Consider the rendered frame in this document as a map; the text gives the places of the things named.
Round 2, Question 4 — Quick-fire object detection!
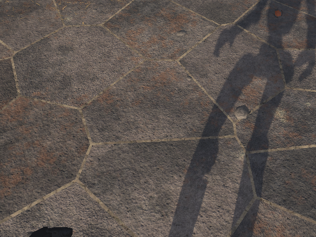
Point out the left robot hand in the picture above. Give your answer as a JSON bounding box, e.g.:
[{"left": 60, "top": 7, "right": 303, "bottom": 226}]
[{"left": 30, "top": 226, "right": 73, "bottom": 237}]

